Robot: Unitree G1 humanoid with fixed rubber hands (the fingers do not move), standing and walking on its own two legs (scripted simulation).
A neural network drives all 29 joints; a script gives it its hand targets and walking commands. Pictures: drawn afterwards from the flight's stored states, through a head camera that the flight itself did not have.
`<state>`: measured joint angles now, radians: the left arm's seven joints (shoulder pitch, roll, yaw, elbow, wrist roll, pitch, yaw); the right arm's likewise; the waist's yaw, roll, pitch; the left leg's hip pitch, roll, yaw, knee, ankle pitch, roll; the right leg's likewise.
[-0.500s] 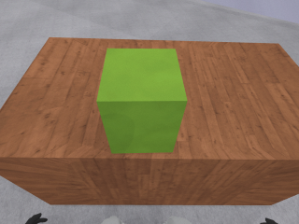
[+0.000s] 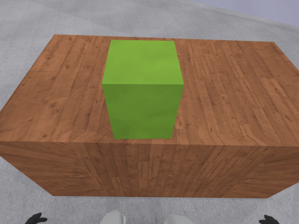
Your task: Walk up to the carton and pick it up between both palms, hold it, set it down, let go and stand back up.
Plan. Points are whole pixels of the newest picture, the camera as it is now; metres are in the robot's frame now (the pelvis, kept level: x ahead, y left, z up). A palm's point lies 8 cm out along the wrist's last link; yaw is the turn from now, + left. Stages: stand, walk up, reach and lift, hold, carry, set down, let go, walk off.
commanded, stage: walk up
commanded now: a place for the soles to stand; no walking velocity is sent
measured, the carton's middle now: (142, 91) +0.52 +0.02 +0.06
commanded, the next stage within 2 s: reach and lift in 1.18 s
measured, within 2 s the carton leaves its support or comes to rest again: neither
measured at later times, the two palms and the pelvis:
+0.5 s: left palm out of the picture +0.06 +0.32 -0.09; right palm out of the picture +0.06 -0.34 -0.08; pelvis -0.03 +0.00 +0.00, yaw +0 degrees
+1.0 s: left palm out of the picture +0.08 +0.32 -0.08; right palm out of the picture +0.07 -0.34 -0.08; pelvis -0.02 -0.01 +0.00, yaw +0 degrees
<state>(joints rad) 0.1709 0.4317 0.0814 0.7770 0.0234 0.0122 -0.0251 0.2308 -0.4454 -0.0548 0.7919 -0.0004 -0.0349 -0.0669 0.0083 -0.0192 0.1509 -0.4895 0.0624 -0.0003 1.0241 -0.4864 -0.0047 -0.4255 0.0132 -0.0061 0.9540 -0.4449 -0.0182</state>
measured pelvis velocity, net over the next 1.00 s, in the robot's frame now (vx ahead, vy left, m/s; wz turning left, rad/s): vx -0.02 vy -0.01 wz -0.01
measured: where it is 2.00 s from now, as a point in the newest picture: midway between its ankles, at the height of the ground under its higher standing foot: outside the picture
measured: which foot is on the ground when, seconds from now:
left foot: down 0.00-1.00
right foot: down 0.00-0.14, up 0.16-0.32, down 0.34-1.00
